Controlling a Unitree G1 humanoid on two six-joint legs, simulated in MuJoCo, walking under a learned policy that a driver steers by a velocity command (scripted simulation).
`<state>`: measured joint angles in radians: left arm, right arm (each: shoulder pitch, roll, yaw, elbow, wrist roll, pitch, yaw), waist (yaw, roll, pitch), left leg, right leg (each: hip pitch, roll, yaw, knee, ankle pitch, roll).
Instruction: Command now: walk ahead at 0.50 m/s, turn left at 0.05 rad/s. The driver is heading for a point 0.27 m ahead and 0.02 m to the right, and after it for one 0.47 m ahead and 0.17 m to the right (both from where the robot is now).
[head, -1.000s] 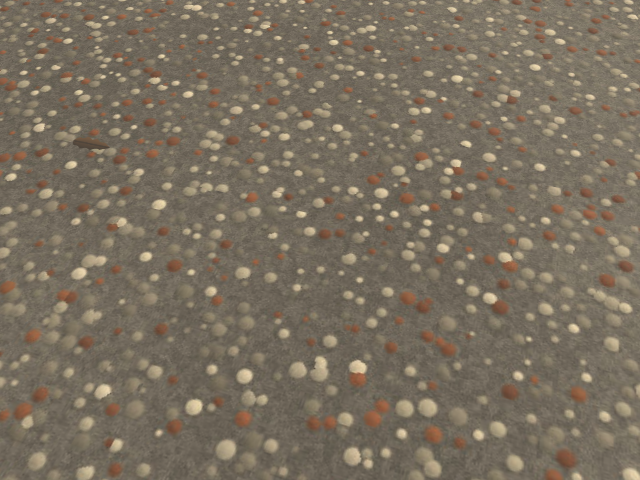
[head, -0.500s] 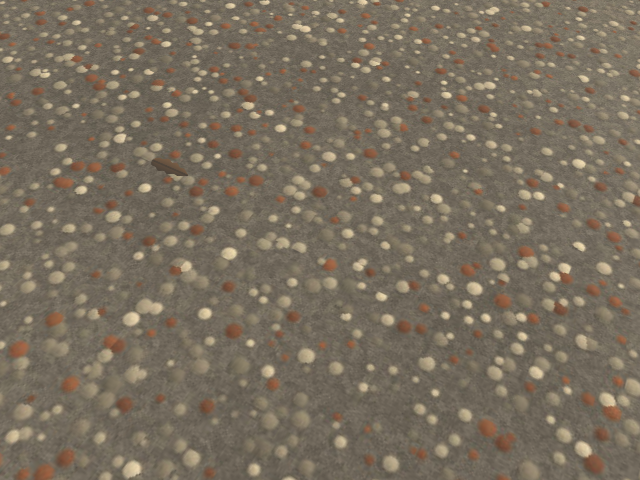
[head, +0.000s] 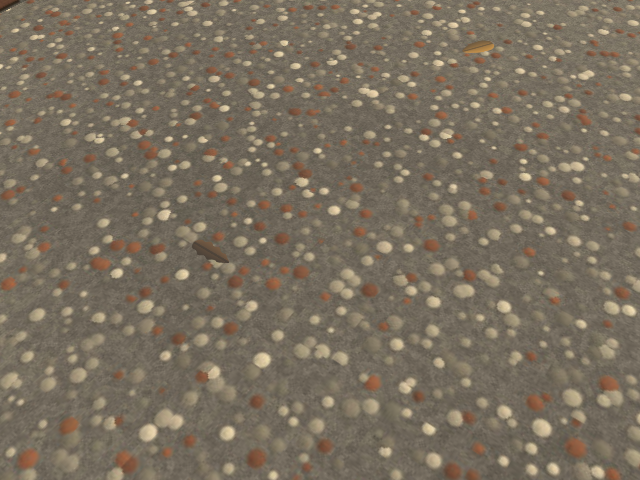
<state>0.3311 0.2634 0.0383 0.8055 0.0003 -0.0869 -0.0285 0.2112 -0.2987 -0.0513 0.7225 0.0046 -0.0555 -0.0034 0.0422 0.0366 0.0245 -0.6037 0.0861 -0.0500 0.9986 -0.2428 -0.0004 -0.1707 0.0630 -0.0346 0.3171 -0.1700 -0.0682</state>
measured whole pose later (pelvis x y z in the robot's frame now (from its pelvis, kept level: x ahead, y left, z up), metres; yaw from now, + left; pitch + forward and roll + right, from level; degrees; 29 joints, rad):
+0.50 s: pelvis +0.27 +0.05 +0.00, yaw -11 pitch +1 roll +2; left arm 0.25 0.33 0.08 0.75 -0.03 -0.02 0.00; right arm 0.26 -0.26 -0.06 0.81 -0.01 -0.10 0.01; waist -0.03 -0.06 0.02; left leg -0.16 -0.02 0.12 0.33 -0.18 0.03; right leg -0.62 -0.10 0.05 1.09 -0.26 0.01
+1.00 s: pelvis +0.46 -0.05 -0.01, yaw -22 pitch +2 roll +0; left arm 0.16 0.25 0.04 0.73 0.02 -0.03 -0.02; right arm 0.14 -0.31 -0.05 0.86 0.00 -0.01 -0.03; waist 0.00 0.03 0.07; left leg -0.51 0.09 -0.03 0.96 -0.40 -0.06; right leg -0.35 0.05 -0.03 0.43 -0.11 -0.08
